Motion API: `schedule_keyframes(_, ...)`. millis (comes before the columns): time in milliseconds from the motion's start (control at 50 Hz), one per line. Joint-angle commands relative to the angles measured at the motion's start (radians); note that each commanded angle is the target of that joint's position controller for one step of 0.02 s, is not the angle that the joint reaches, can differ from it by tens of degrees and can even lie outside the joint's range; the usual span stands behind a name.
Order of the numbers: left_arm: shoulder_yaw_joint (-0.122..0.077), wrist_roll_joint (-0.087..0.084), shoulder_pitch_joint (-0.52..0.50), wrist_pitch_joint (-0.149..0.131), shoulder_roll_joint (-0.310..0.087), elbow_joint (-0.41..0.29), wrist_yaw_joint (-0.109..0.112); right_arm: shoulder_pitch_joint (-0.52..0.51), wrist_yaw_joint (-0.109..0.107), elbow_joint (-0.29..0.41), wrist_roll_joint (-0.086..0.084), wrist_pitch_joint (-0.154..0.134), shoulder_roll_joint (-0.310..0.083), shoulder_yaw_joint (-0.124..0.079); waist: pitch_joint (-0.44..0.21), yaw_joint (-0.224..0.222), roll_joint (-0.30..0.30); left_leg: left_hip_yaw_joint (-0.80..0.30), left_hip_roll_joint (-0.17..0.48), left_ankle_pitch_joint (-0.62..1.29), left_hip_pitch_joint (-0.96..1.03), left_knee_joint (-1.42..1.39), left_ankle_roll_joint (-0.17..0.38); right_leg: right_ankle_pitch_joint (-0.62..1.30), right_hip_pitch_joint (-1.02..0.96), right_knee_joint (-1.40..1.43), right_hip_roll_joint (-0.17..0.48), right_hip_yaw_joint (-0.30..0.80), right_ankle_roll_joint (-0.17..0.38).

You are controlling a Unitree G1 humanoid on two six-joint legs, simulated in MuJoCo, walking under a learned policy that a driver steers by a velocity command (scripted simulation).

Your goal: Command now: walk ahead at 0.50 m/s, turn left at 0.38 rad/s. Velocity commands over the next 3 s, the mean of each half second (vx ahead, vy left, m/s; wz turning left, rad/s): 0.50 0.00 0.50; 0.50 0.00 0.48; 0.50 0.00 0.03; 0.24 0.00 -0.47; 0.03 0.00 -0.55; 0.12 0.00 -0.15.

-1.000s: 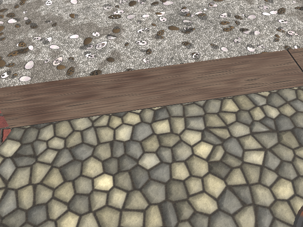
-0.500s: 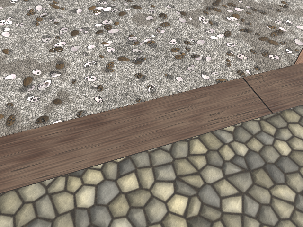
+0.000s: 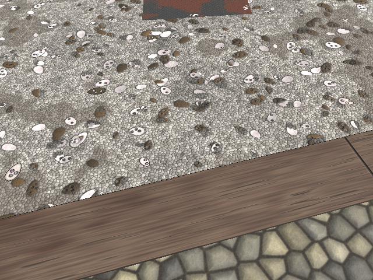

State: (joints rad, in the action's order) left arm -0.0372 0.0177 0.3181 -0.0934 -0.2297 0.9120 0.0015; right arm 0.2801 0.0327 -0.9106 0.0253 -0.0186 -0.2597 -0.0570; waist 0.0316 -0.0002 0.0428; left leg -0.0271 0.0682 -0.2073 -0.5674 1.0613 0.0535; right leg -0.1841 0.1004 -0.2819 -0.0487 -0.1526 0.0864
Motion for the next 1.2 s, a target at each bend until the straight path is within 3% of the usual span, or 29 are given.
schedule_keyframes(20,-0.020,-0.002,0.021,-0.022,-0.098,-0.030,0.005,-0.025,0.010,0.054,0.001,0.005,-0.028,-0.007,0.042,0.009,-0.098,-0.008,0.029,0.111,-0.117,-0.028,-0.014,0.230,-0.009,0.176,0.275,0.124,0.059)
schedule_keyframes(120,-0.018,-0.003,0.075,-0.019,-0.102,0.005,0.015,-0.197,0.023,0.118,0.003,-0.001,0.001,0.013,0.070,-0.026,-0.100,0.084,0.007,0.236,-0.092,-0.291,-0.010,0.374,-0.058,0.156,0.261,0.006,0.037)
schedule_keyframes(200,-0.021,0.002,0.133,-0.004,-0.120,0.040,0.028,-0.273,0.030,0.160,0.008,-0.003,-0.004,0.018,0.076,-0.041,-0.103,0.152,-0.028,0.162,-0.064,-0.413,0.042,0.583,-0.190,0.077,0.298,-0.047,0.028)
schedule_keyframes(260,-0.031,0.007,0.109,0.013,-0.161,0.043,0.038,-0.179,0.019,0.143,0.012,0.000,-0.032,0.004,0.003,0.016,-0.144,0.204,-0.119,0.001,0.087,-0.432,0.108,0.993,-0.247,-0.140,0.312,-0.091,0.019)
schedule_keyframes(280,-0.036,0.009,0.099,0.023,-0.178,0.038,0.038,-0.091,0.014,0.120,0.014,-0.004,-0.051,-0.007,-0.051,0.053,-0.145,0.202,-0.151,-0.041,0.187,-0.455,0.136,1.024,-0.234,-0.290,0.315,-0.095,0.022)
schedule_keyframes(300,-0.038,0.006,0.086,0.032,-0.186,0.029,0.035,0.044,0.006,0.079,0.021,-0.012,-0.082,-0.026,-0.126,0.117,-0.117,0.175,-0.170,-0.024,0.377,-0.537,0.171,0.903,-0.146,-0.506,0.304,-0.106,0.009)
schedule_keyframes(320,-0.032,0.002,0.079,0.029,-0.161,-0.003,0.030,0.180,-0.010,0.049,0.031,-0.013,-0.173,-0.058,-0.218,0.172,-0.014,-0.059,-0.002,-0.097,0.616,-0.592,0.233,0.535,0.074,-0.817,0.265,-0.111,-0.022)
schedule_keyframes(340,-0.023,-0.009,0.082,0.019,-0.079,-0.077,0.008,0.110,-0.016,0.080,0.008,0.000,-0.267,-0.083,-0.279,0.087,0.227,-0.637,0.264,-0.034,0.874,-0.709,0.394,-0.343,0.526,-1.192,0.010,-0.025,-0.088)
schedule_keyframes(360,-0.031,0.004,-0.027,0.006,-0.148,-0.106,0.004,0.132,-0.019,0.080,-0.019,0.011,-0.257,-0.082,-0.259,0.129,0.031,-0.638,0.268,0.057,0.851,-0.766,0.401,-0.291,0.636,-1.220,0.046,0.176,-0.079)
schedule_keyframes(400,-0.023,-0.009,-0.045,-0.014,-0.122,-0.111,0.004,0.043,-0.031,0.068,-0.020,0.005,-0.152,-0.056,-0.043,0.043,-0.085,-0.411,0.206,0.214,0.593,-0.798,0.316,-0.162,0.610,-1.047,0.136,0.185,-0.074)
schedule_keyframes(440,-0.022,0.024,-0.020,0.020,-0.108,-0.105,0.002,-0.021,-0.038,0.081,-0.024,-0.012,-0.108,-0.039,-0.017,-0.021,-0.081,-0.284,0.108,0.311,0.451,-0.822,0.262,-0.147,0.493,-0.928,0.165,0.191,-0.098)
schedule_keyframes(480,-0.022,0.034,-0.020,0.054,-0.097,-0.116,-0.004,-0.003,-0.035,0.083,-0.027,-0.032,-0.119,-0.038,-0.030,-0.032,-0.056,-0.244,0.071,0.385,0.413,-0.829,0.258,-0.135,0.467,-0.861,0.162,0.173,-0.121)
schedule_keyframes(520,-0.018,0.031,-0.074,0.066,-0.086,-0.144,-0.007,0.031,-0.035,0.082,-0.023,-0.038,-0.150,-0.046,-0.019,-0.025,-0.039,-0.225,0.045,0.385,0.386,-0.842,0.246,-0.073,0.489,-0.781,0.160,0.156,-0.141)
schedule_keyframes(620,-0.011,0.022,-0.270,0.069,-0.091,-0.219,-0.011,0.134,-0.035,0.081,-0.024,-0.032,-0.153,-0.047,0.006,0.051,0.012,-0.253,0.019,0.367,0.459,-0.830,0.196,0.109,0.575,-0.555,0.138,0.155,-0.154)
schedule_keyframes(720,0.001,0.012,-0.397,0.054,-0.098,-0.280,-0.018,0.202,-0.043,0.087,-0.010,-0.027,-0.166,-0.050,0.005,0.099,0.026,-0.312,0.041,0.458,0.575,-0.749,0.188,0.127,0.578,-0.401,0.087,0.159,-0.131)
schedule_keyframes(740,0.001,0.009,-0.405,0.049,-0.105,-0.293,-0.019,0.202,-0.046,0.092,-0.008,-0.025,-0.172,-0.052,0.006,0.097,0.029,-0.331,0.049,0.469,0.584,-0.730,0.180,0.111,0.552,-0.367,0.075,0.165,-0.121)
schedule_keyframes(780,-0.003,0.007,-0.329,0.040,-0.127,-0.283,-0.016,0.153,-0.054,0.110,-0.005,-0.026,-0.191,-0.055,-0.001,0.047,0.044,-0.344,0.058,0.509,0.551,-0.690,0.146,0.063,0.408,-0.284,0.056,0.168,-0.091)
schedule_keyframes(820,-0.023,0.013,-0.106,0.024,-0.161,-0.215,-0.001,0.114,-0.047,0.115,-0.012,-0.036,-0.195,-0.052,-0.089,-0.059,0.009,-0.295,0.004,0.653,0.491,-0.477,0.101,0.056,0.099,-0.196,0.015,0.138,-0.043)
schedule_keyframes(840,-0.038,0.029,0.045,0.011,-0.212,-0.193,0.011,0.122,-0.039,0.125,-0.020,-0.044,-0.151,-0.039,-0.203,-0.122,-0.065,-0.235,-0.055,0.491,0.384,-0.235,0.074,-0.040,-0.126,-0.165,0.149,0.272,0.004)
schedule_keyframes(860,-0.061,0.045,0.123,0.015,-0.314,-0.192,0.018,0.227,-0.034,0.153,-0.045,-0.050,-0.054,-0.019,-0.341,-0.083,-0.277,-0.125,-0.212,-0.111,0.107,0.086,0.026,-0.152,-0.387,-0.101,0.431,0.722,0.113)
schedule_keyframes(880,-0.062,0.015,0.092,0.033,-0.284,-0.173,0.008,0.268,-0.037,0.131,-0.016,-0.044,-0.111,-0.022,-0.319,-0.048,-0.284,-0.121,-0.204,-0.317,-0.023,0.208,0.030,-0.272,-0.329,0.011,0.472,0.974,0.167)
schedule_keyframes(900,-0.045,0.008,-0.001,0.039,-0.195,-0.192,0.003,0.206,-0.037,0.122,0.000,-0.036,-0.131,-0.027,-0.140,-0.026,-0.143,-0.127,-0.147,-0.237,-0.070,0.254,0.029,-0.344,-0.180,0.023,0.437,0.840,0.162)
schedule_keyframes(920,-0.030,0.009,-0.055,0.037,-0.134,-0.196,-0.002,0.120,-0.027,0.139,0.006,-0.035,-0.128,-0.023,-0.056,-0.028,-0.065,-0.115,-0.114,-0.170,-0.063,0.207,0.028,-0.278,-0.068,0.035,0.381,0.689,0.144)
schedule_keyframes(940,-0.023,0.014,-0.072,0.031,-0.114,-0.186,-0.002,0.088,-0.019,0.151,0.006,-0.031,-0.112,-0.021,-0.015,-0.010,-0.086,-0.108,-0.088,-0.145,-0.046,0.150,0.026,-0.169,0.001,0.053,0.329,0.578,0.118)
schedule_keyframes(980,-0.021,0.008,-0.045,0.011,-0.115,-0.152,-0.004,0.107,-0.009,0.146,0.014,-0.012,-0.095,-0.014,-0.014,0.016,-0.143,-0.101,-0.072,-0.130,0.019,0.080,0.011,0.018,0.066,0.071,0.275,0.456,0.096)
schedule_keyframes(1040,-0.028,-0.006,0.009,-0.013,-0.134,-0.116,-0.015,0.065,-0.007,0.162,0.014,0.002,-0.089,-0.009,-0.021,0.024,-0.138,-0.082,-0.066,-0.082,-0.025,0.017,-0.006,0.175,0.046,0.096,0.273,0.379,0.123)
schedule_keyframes(1120,-0.030,-0.015,0.047,-0.006,-0.137,-0.085,-0.016,-0.105,0.000,0.214,0.012,-0.002,-0.058,0.014,0.018,-0.004,-0.129,0.000,-0.008,0.083,-0.054,-0.215,-0.037,0.215,0.046,0.143,0.236,0.273,0.113)
schedule_keyframes(1160,-0.031,-0.019,0.078,-0.001,-0.142,-0.069,-0.018,-0.180,0.006,0.234,0.004,-0.008,-0.035,0.029,0.019,-0.026,-0.130,0.042,-0.007,0.148,-0.001,-0.330,-0.037,0.257,0.055,0.136,0.219,0.231,0.102)
schedule_keyframes(1200,-0.035,-0.019,0.108,0.002,-0.162,-0.058,-0.016,-0.237,0.010,0.250,0.002,-0.014,-0.045,0.031,0.026,-0.048,-0.122,0.069,-0.020,0.171,0.040,-0.414,-0.032,0.277,0.038,0.129,0.227,0.225,0.094)
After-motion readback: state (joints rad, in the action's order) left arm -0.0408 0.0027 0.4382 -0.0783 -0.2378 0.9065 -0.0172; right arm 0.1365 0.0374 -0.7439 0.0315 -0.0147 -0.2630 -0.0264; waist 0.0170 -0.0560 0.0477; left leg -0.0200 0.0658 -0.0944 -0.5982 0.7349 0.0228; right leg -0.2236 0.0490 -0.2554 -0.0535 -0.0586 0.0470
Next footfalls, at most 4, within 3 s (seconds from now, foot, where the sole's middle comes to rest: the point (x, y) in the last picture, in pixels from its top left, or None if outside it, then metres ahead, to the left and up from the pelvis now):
0.30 left None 0.30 0.11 -0.78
0.84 right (186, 242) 0.65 0.06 -0.78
1.34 left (108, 222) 0.74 0.38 -0.78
2.02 right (138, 170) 1.09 0.31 -0.93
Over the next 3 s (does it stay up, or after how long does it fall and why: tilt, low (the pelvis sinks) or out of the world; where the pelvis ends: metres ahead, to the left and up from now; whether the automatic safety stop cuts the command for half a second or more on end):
stays up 0.95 0.45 -0.15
